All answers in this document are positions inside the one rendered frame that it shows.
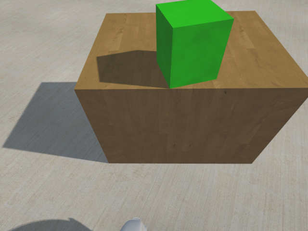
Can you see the carton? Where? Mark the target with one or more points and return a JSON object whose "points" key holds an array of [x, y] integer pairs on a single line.
{"points": [[191, 38]]}

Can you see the pedestal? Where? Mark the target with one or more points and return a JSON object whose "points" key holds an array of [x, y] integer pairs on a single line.
{"points": [[138, 119]]}

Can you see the left robot thigh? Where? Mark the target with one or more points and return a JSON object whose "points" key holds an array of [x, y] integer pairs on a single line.
{"points": [[134, 225]]}

